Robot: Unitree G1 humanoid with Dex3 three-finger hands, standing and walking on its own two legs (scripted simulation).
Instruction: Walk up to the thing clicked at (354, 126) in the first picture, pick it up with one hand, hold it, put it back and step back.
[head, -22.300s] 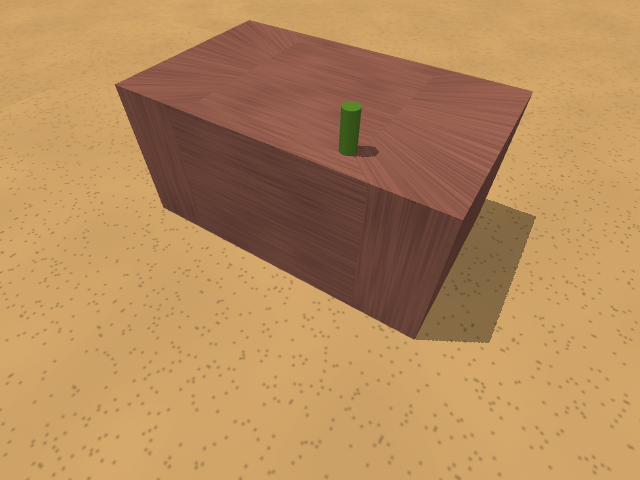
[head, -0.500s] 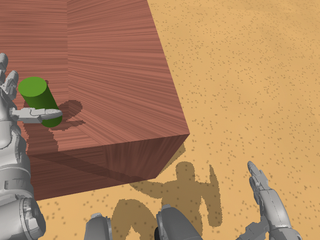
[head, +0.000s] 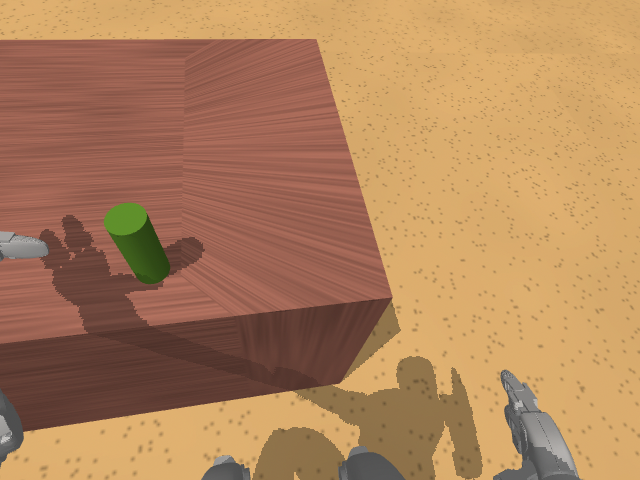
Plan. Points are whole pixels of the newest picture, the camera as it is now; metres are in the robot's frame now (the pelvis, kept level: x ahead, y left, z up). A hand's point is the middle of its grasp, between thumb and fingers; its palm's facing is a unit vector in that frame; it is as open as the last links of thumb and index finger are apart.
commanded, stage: sink last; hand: left
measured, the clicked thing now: (140, 246) +0.47 +0.21 -0.04
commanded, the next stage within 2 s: home in 0.94 s
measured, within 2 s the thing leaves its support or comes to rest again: neither
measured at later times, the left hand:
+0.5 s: hand (37, 394) +0.25 +0.26 +0.04, palm faces +0.29 -0.90 -0.33, open 16.9 cm
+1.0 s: hand out of the picture +0.16 +0.25 +0.05, palm faces +0.37 -0.84 -0.40, open 17.0 cm
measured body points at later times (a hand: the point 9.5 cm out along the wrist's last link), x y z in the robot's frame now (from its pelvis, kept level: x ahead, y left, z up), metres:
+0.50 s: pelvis +0.03 +0.00 +0.02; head +0.05 +0.01 +0.47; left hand +0.23 +0.31 +0.06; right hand +0.19 -0.27 +0.00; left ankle +0.02 +0.12 -0.68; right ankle +0.01 -0.16 -0.68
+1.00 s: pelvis +0.00 -0.03 +0.01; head +0.00 -0.04 +0.46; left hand +0.14 +0.29 +0.07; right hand +0.16 -0.29 -0.03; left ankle +0.02 +0.12 -0.68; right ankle +0.01 -0.16 -0.68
